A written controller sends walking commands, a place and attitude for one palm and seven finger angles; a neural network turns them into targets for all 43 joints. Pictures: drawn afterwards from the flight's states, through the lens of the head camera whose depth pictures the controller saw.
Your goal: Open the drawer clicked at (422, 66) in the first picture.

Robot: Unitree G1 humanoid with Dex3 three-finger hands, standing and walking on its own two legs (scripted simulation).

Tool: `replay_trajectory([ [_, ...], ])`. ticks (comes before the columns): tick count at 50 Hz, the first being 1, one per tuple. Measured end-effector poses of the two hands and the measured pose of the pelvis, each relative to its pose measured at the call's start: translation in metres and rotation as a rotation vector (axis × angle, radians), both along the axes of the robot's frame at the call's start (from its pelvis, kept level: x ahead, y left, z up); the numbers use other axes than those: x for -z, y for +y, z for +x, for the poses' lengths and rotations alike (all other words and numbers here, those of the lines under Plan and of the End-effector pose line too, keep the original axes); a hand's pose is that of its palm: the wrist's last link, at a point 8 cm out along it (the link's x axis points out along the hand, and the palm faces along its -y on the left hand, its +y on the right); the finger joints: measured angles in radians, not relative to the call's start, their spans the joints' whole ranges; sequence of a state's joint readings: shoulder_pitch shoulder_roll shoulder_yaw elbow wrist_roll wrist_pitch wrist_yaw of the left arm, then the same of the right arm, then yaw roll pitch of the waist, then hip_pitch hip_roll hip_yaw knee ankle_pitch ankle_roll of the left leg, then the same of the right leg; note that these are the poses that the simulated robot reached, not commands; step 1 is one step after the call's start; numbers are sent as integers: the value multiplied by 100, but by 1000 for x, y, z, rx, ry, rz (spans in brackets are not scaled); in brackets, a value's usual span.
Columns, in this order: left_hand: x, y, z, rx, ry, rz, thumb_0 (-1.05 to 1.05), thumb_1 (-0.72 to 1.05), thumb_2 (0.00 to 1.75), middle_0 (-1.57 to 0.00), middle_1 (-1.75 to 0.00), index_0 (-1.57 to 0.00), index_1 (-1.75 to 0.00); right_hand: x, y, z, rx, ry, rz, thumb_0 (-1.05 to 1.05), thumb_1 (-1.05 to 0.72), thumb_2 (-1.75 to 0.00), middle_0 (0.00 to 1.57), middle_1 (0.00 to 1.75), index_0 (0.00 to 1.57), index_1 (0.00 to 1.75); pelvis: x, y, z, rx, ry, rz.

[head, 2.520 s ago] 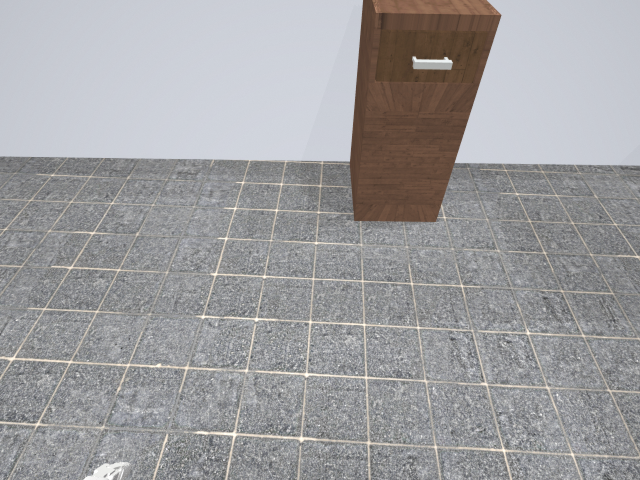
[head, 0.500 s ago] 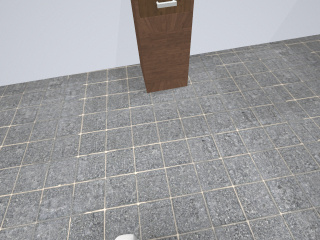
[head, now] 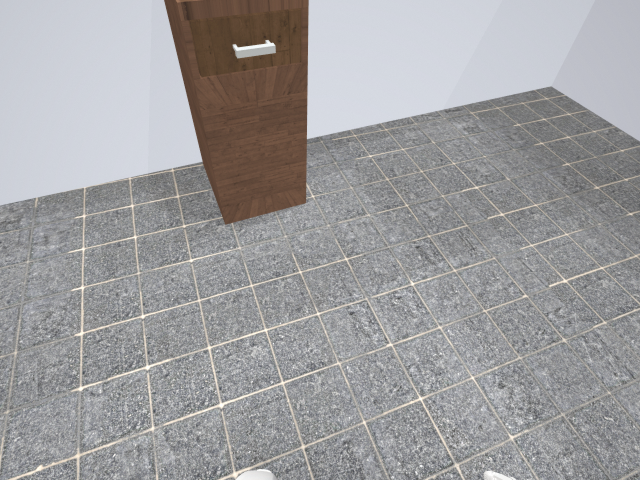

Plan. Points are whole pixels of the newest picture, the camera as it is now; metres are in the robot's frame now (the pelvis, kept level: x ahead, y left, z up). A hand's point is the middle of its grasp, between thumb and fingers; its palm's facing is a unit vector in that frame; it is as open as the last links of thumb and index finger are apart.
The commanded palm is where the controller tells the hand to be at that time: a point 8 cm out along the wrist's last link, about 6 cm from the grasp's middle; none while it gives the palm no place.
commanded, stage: walk to a spot facing it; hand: left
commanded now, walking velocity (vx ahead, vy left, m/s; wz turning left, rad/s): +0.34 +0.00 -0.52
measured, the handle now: (253, 47) +1.23 +0.37 -0.03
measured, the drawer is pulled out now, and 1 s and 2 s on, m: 0.00 0.00 0.00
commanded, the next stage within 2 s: none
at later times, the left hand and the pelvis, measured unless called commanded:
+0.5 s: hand (203, 359) +0.32 +0.25 -0.19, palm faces -0.27 -0.95 -0.14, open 7.4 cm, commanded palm none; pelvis +0.19 +0.09 -0.01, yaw -18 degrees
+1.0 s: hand (251, 266) +0.53 +0.22 -0.18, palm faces -0.48 -0.85 -0.22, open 7.3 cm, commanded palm none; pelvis +0.43 +0.05 -0.01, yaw -33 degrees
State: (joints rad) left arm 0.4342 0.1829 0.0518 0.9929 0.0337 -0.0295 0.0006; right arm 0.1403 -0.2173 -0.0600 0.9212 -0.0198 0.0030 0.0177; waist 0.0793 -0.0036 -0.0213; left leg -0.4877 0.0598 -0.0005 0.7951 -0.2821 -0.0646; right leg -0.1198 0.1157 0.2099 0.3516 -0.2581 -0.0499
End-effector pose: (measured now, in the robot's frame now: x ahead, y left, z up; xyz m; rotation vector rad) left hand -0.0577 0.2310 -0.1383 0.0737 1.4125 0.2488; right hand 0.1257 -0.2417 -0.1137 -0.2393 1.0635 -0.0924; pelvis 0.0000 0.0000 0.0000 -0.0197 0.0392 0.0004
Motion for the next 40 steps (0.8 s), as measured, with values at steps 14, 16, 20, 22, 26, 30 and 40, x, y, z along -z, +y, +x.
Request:
replay_trajectory([
  [14, 15, 104, 220, 255, -121, -17, 1, 91, 90, -19, -30, -20, -30, -10, 80, -23, 291, 78, -51, 0, -92, -90, 20, 30, 20, 30, -3, 78, 101, 196, -38, -45],
  [16, 12, 106, 257, 290, -154, -15, 1, 91, 90, -19, -30, -20, -30, -9, 87, -45, 350, 152, -58, 0, -93, -90, 20, 30, 20, 30, -4, 84, 116, 219, -38, -49],
  [20, 13, 99, 320, 355, -181, -25, 1, 92, 90, -19, -30, -20, -30, -3, 112, -83, 455, 304, -41, 0, -93, -90, 20, 30, 20, 30, -1, 91, 147, 268, -36, -48],
  [22, 16, 90, 348, 387, -181, -40, 1, 92, 90, -19, -30, -20, -30, 0, 128, -97, 502, 375, -20, 0, -93, -90, 20, 30, 20, 30, 2, 92, 163, 290, -33, -46],
  [26, 24, 61, 398, 459, -170, -84, 1, 92, 90, -19, -30, -19, -30, 3, 164, -111, 584, 497, 42, 0, -92, -90, 20, 30, 20, 30, 8, 89, 196, 330, -28, -44],
  [30, 31, 22, 448, 540, -170, -130, 1, 91, 90, -19, -30, -20, -30, 4, 194, -104, 662, 590, 116, 0, -92, -90, 20, 30, 20, 30, 14, 80, 230, 386, -30, -42],
  [40, 26, 12, 529, 595, -169, -32, -1, 94, 90, -20, -30, -20, -30, 40, 139, 45, 724, 373, 163, 1, -91, -90, 20, 30, 20, 30, 21, 49, 322, 500, -60, -18],
])
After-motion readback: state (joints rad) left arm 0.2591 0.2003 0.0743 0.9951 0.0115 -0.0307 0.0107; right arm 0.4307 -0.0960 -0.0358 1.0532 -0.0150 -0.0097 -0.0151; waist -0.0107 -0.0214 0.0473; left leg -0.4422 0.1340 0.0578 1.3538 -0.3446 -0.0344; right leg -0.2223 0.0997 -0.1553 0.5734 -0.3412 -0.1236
